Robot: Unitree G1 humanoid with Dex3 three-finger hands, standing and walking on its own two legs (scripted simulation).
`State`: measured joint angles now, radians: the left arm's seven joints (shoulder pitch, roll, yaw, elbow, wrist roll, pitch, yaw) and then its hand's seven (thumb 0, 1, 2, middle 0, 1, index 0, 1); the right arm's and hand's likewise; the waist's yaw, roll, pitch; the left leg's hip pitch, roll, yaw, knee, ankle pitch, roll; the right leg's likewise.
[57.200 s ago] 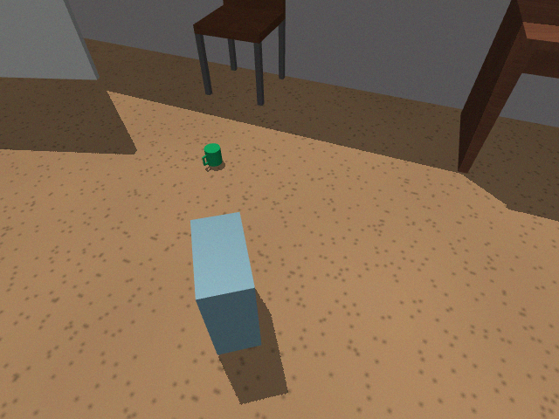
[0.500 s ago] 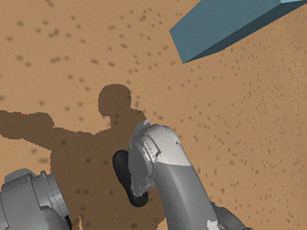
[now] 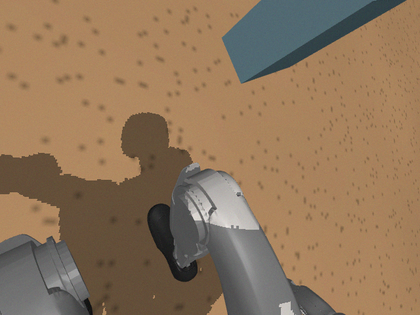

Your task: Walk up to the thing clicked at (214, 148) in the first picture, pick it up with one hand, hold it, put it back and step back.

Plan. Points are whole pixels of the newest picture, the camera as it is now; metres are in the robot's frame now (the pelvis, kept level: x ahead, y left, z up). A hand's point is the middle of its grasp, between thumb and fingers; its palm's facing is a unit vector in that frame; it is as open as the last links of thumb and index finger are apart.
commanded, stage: close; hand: left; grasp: from above
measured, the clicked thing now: out of the picture +0.48 +0.32 -0.27
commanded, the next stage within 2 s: settle in 1.20 s
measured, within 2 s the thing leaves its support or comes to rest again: leaves its support in 1.76 s
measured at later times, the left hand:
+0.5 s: hand out of the picture +0.48 +0.33 -0.24, palm faces -0.44 -0.13 -0.89, open 12.3 cm
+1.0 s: hand out of the picture +0.48 +0.33 -0.23, palm faces -0.44 -0.13 -0.89, open 12.0 cm
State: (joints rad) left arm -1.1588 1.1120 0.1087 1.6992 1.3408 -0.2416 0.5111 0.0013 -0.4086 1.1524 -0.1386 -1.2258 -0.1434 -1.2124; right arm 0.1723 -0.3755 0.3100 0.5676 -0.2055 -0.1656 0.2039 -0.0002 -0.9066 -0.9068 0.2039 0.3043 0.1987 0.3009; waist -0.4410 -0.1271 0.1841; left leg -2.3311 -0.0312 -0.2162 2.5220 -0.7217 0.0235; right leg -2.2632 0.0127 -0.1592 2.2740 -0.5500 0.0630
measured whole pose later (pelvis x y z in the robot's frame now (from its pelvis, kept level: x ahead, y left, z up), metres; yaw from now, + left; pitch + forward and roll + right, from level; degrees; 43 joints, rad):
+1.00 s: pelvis +0.00 +0.00 +0.00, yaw +0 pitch +29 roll -16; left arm -1.18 1.13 0.08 1.72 1.32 -0.24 0.51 0.00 -0.31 1.00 -0.33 -1.23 -0.24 -1.20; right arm 0.16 -0.38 0.34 0.55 -0.21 -0.17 0.19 0.00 -0.90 -0.91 0.20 0.30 0.20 0.30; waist -0.45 -0.13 0.20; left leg -2.33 -0.03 -0.22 2.51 -0.71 0.03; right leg -2.25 0.02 -0.16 2.26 -0.54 0.07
